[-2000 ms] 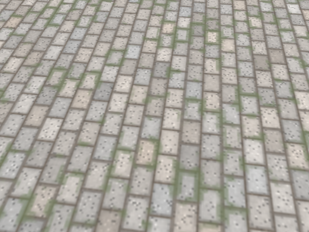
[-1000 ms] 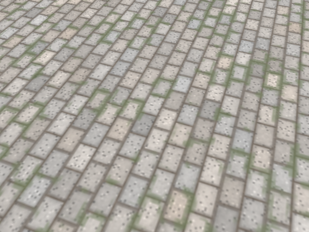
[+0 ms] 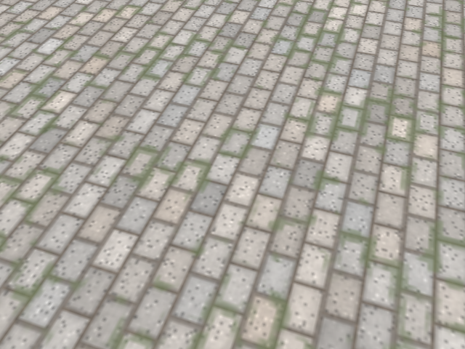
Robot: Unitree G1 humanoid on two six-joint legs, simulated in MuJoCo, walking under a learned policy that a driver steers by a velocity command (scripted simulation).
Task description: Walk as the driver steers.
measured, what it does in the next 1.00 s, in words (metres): walks ahead: left foot, then right foot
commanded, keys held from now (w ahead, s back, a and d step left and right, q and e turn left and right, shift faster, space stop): w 0.24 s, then no key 0.76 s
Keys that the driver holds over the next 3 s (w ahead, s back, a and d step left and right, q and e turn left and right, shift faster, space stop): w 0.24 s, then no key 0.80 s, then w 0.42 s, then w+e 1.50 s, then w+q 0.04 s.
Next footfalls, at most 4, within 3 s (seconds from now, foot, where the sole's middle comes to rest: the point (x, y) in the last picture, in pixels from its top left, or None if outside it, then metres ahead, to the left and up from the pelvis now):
0.54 left None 0.34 0.07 -0.77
0.84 right None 0.29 -0.16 -0.77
1.80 right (287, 280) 0.75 -0.14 -0.77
2.28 left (246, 202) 1.07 -0.02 -0.77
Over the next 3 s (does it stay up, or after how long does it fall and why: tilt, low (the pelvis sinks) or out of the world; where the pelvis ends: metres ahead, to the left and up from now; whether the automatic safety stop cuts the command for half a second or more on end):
stays up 1.15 -0.31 0.00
